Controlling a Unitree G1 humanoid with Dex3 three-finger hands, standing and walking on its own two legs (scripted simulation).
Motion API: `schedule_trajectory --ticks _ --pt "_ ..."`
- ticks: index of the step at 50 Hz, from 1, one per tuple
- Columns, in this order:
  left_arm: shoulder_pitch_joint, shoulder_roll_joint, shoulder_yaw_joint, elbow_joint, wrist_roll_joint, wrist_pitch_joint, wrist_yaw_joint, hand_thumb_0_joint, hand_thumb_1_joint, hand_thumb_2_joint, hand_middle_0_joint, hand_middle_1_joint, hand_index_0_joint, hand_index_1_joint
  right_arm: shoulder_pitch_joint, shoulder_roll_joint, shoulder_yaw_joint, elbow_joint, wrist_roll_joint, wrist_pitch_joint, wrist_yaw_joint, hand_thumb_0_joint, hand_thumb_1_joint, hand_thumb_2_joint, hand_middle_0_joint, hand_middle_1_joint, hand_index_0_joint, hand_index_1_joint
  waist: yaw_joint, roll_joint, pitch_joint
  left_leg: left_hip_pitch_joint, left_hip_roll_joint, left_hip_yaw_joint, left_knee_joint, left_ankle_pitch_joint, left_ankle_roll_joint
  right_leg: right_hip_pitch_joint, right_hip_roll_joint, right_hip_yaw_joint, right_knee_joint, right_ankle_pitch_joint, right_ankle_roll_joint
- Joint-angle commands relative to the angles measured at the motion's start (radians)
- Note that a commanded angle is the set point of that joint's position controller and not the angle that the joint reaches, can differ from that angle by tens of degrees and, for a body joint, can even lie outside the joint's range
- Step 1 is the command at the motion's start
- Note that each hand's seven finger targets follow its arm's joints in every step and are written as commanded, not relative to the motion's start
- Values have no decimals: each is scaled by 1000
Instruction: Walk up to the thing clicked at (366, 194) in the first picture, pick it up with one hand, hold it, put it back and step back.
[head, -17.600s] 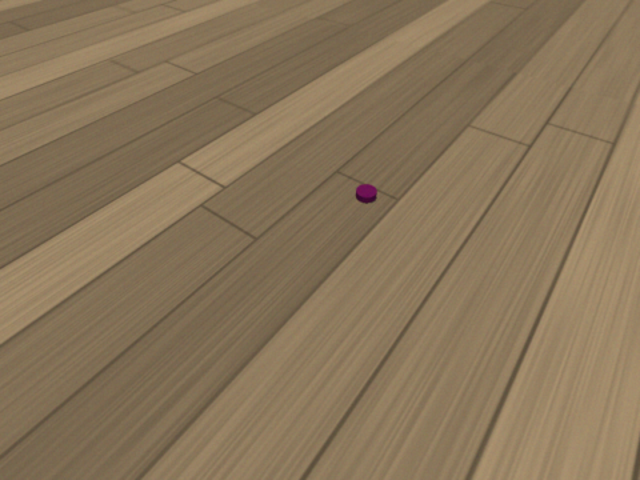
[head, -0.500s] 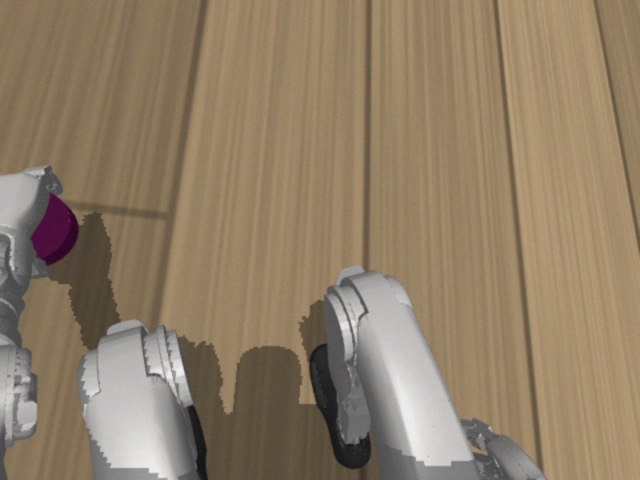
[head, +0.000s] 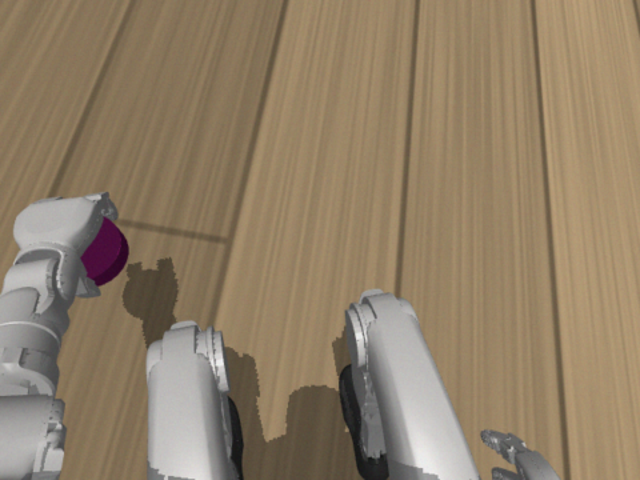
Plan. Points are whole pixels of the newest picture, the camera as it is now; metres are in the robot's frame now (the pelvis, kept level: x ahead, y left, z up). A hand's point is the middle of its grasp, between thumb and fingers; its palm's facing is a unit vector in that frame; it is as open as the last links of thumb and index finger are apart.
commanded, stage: lift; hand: left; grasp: from above
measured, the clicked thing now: (86, 250) +0.44 +0.28 -0.15
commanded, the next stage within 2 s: hold in 1.22 s
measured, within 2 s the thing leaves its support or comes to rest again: neither
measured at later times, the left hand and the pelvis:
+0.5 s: hand out of the picture +0.37 +0.26 +0.08, palm faces -0.41 -0.11 -0.90, open 11.7 cm; pelvis +0.01 +0.00 +0.17, yaw +3 degrees
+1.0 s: hand out of the picture +0.36 +0.24 +0.22, palm faces -0.44 -0.10 -0.89, open 11.7 cm; pelvis +0.05 +0.00 +0.31, yaw +4 degrees
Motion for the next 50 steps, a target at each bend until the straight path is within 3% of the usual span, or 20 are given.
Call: schedule_trajectory --ticks 1,2,4,7,8,13,14,17,23,27,30,32,36,43,45,50 --pt "-297 250 41 -312 -33 10 23 0 472 914 -801 -936 -836 -899 134 -219 -96 -75 22 -11 -39 0 -902 -899 201 300 200 300 15 208 -668 560 -23 52 -380 36 28 368 31 -64 -298 97 -81" --pt "-294 279 58 -339 -33 16 23 0 480 918 -804 -940 -839 -903 132 -222 -96 -79 29 -8 -45 0 -901 -899 201 300 200 300 26 206 -680 581 -22 37 -408 17 27 374 33 -66 -303 85 -81" --pt "-249 247 43 -358 -45 29 17 0 461 919 -792 -940 -825 -905 111 -218 -101 -89 37 -6 -55 0 -903 -899 201 300 200 300 28 222 -651 623 -20 14 -465 -15 22 377 31 -68 -319 76 -77" --pt "-231 209 22 -438 -60 53 9 0 471 920 -790 -949 -825 -911 112 -212 -105 -94 50 -2 -71 0 -898 -898 201 300 200 300 28 222 -667 721 -17 5 -530 26 16 432 24 -64 -372 116 -73" --pt "-223 205 18 -485 -72 60 8 0 477 920 -796 -946 -830 -909 107 -206 -108 -100 53 -2 -77 0 -898 -898 201 300 200 300 35 230 -695 760 -15 16 -544 47 15 467 26 -61 -392 129 -74" --pt "-89 189 24 -515 -95 107 -2 0 466 951 -804 -948 -830 -920 81 -178 -102 -101 60 3 -105 0 -900 -899 201 300 200 300 44 145 -644 815 -20 63 -605 98 23 620 25 -32 -536 149 -66" --pt "-134 180 6 -585 -103 107 -6 0 476 953 -809 -953 -836 -924 75 -168 -102 -104 63 2 -111 0 -899 -897 201 300 200 300 39 158 -659 833 -22 71 -620 101 25 649 25 -25 -561 150 -65" --pt "-51 161 -2 -574 -102 128 -14 0 457 942 -799 -934 -824 -907 59 -162 -98 -100 71 5 -127 0 -899 -897 201 300 200 300 52 136 -629 912 -17 68 -690 128 23 721 25 -21 -623 168 -63" --pt "24 128 -11 -571 -108 162 -26 0 441 961 -786 -952 -808 -929 30 -145 -83 -98 87 10 -155 0 -895 -897 201 300 200 300 72 108 -513 1045 -8 47 -885 69 18 865 31 -15 -769 126 -60" --pt "52 97 -36 -546 -115 168 -44 0 446 970 -804 -945 -820 -928 24 -132 -77 -90 95 3 -172 0 -898 -898 201 300 200 300 70 65 -434 1123 -7 51 -978 76 17 967 36 -2 -881 124 -58" --pt "76 41 -76 -512 -128 160 -54 0 442 992 -801 -960 -816 -944 25 -120 -73 -84 98 -12 -181 0 -899 -899 201 300 200 300 69 44 -382 1186 -2 47 -1044 101 15 1031 39 2 -950 143 -58" --pt "74 33 -87 -503 -126 149 -57 0 421 944 -777 -954 -798 -932 31 -118 -74 -76 99 -24 -186 0 -902 -900 200 300 200 300 72 45 -356 1227 -3 53 -1083 121 13 1080 39 10 -996 156 -60" --pt "97 22 -90 -494 -115 129 -40 0 444 919 -786 -955 -812 -928 36 -107 -77 -69 98 -41 -190 0 -902 -900 200 300 200 300 95 45 -343 1315 -6 62 -1156 187 8 1172 41 20 -1080 196 -63" --pt "35 -3 -106 -456 -81 135 35 0 463 934 -800 -956 -826 -929 68 -104 -75 -25 89 -57 -188 0 -898 -899 200 300 200 300 91 35 -322 1460 -12 84 -1263 295 4 1317 42 30 -1207 287 -61" --pt "35 23 -90 -443 -73 142 47 0 452 945 -798 -950 -820 -927 67 -112 -80 -29 89 -56 -187 0 -898 -900 200 300 200 300 100 33 -316 1509 -14 90 -1299 318 3 1361 41 31 -1246 307 -59" --pt "47 -12 -111 -404 -88 163 52 0 459 963 -798 -974 -824 -948 60 -102 -79 -26 88 -51 -180 0 -899 -899 200 300 200 300 111 19 -284 1572 -23 99 -1365 379 3 1457 38 41 -1324 369 -53"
